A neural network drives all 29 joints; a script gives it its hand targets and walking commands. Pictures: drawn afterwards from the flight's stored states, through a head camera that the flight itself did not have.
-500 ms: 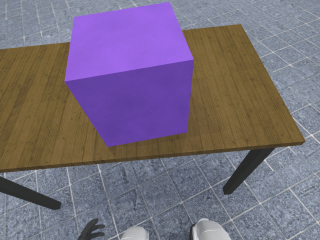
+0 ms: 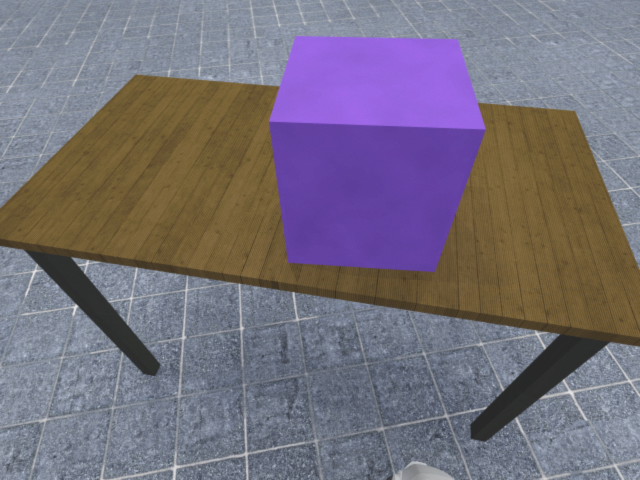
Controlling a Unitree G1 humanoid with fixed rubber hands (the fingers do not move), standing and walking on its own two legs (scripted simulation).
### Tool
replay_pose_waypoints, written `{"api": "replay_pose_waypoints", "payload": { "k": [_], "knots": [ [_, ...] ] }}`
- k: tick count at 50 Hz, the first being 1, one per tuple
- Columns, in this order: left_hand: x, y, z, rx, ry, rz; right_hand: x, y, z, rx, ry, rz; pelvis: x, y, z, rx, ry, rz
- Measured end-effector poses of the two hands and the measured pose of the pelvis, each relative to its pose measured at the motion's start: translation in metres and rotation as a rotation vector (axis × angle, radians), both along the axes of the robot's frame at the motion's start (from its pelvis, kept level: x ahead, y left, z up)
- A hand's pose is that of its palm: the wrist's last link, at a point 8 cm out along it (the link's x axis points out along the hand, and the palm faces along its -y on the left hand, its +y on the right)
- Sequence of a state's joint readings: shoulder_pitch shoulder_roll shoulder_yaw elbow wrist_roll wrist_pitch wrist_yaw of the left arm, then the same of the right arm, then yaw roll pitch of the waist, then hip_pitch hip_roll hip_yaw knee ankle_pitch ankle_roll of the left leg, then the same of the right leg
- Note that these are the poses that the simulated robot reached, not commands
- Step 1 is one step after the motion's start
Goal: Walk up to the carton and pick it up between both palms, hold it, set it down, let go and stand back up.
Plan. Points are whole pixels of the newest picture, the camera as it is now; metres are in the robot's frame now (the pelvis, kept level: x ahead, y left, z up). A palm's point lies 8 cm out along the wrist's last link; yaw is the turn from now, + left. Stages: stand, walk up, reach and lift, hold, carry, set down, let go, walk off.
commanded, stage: walk up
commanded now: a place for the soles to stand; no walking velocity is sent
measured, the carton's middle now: (367, 158) +0.55 -0.06 +0.09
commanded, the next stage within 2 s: none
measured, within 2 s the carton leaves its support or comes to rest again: neither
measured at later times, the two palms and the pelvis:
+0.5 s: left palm out of the picture +0.06 +0.23 -0.13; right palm out of the picture +0.08 -0.24 -0.12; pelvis +0.04 +0.00 +0.01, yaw -4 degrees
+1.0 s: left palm out of the picture +0.11 +0.24 -0.13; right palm out of the picture +0.02 -0.24 -0.14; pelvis +0.04 +0.00 +0.00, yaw -11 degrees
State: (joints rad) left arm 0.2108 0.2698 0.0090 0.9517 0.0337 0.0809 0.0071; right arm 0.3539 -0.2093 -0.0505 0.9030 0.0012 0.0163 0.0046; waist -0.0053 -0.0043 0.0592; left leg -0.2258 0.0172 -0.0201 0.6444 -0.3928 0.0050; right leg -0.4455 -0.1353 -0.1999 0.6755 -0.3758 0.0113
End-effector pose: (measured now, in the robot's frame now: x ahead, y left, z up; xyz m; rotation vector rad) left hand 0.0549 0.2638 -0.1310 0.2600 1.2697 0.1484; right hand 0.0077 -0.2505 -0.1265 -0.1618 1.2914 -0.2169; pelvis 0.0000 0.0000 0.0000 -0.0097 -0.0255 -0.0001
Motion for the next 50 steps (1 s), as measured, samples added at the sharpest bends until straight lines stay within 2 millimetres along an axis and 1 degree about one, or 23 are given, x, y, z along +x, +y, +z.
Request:
{"api": "replay_pose_waypoints", "payload": {
  "k": [3, 5, 8, 11, 15, 18, 21, 24, 27, 30, 33, 44, 50],
  "knots": [
    [-0.022, 0.005, 0.000, -0.022, 0.047, 0.026, -0.021, 0.016, 0.004, 0.004, 0.059, -0.021, 0.004, 0.001, 0.006, -0.011, 0.001, 0.027],
    [-0.035, 0.005, -0.001, -0.029, 0.071, 0.041, -0.026, 0.022, 0.006, 0.009, 0.088, -0.013, 0.008, 0.001, 0.008, -0.003, 0.005, 0.025],
    [-0.050, -0.001, -0.004, -0.033, 0.121, 0.044, -0.022, 0.026, 0.004, 0.025, 0.086, -0.001, 0.014, -0.001, 0.006, 0.013, 0.009, 0.009],
    [-0.053, -0.013, -0.006, -0.035, 0.151, 0.036, -0.008, 0.022, -0.004, 0.039, 0.065, 0.016, 0.019, -0.006, 0.002, 0.024, 0.005, -0.019],
    [-0.040, -0.031, 0.001, -0.053, 0.101, 0.043, 0.019, 0.016, -0.011, 0.050, 0.029, 0.054, 0.024, -0.006, 0.004, -0.017, -0.006, -0.016],
    [-0.027, -0.036, 0.003, -0.065, 0.069, 0.048, 0.040, 0.014, -0.010, 0.036, -0.015, 0.072, 0.029, -0.004, 0.005, -0.015, -0.002, -0.026],
    [-0.012, -0.037, 0.003, -0.072, 0.054, 0.021, 0.058, 0.015, -0.004, 0.032, -0.065, 0.072, 0.033, -0.002, 0.007, 0.002, -0.003, -0.045],
    [0.004, -0.038, 0.002, -0.081, 0.027, -0.003, 0.068, 0.015, 0.002, 0.027, -0.092, 0.067, 0.038, -0.003, 0.009, 0.008, 0.000, -0.059],
    [0.017, -0.039, 0.002, -0.085, 0.006, -0.027, 0.072, 0.012, 0.004, 0.021, -0.093, 0.053, 0.042, -0.004, 0.010, 0.010, 0.000, -0.073],
    [0.026, -0.039, 0.002, -0.081, 0.003, -0.050, 0.071, 0.009, 0.003, 0.015, -0.087, 0.032, 0.045, -0.003, 0.009, 0.012, -0.001, -0.087],
    [0.033, -0.037, 0.002, -0.070, 0.007, -0.068, 0.065, 0.008, 0.000, 0.014, -0.069, 0.011, 0.047, -0.003, 0.008, 0.014, -0.002, -0.102],
    [0.047, -0.027, 0.003, -0.027, 0.029, -0.126, 0.029, 0.012, -0.013, 0.033, 0.020, -0.055, 0.047, 0.001, 0.003, 0.021, -0.006, -0.160],
    [0.054, -0.025, 0.001, -0.018, 0.026, -0.160, 0.015, 0.014, -0.014, 0.032, 0.033, -0.083, 0.044, 0.003, 0.000, 0.030, -0.009, -0.189]
  ]
}}
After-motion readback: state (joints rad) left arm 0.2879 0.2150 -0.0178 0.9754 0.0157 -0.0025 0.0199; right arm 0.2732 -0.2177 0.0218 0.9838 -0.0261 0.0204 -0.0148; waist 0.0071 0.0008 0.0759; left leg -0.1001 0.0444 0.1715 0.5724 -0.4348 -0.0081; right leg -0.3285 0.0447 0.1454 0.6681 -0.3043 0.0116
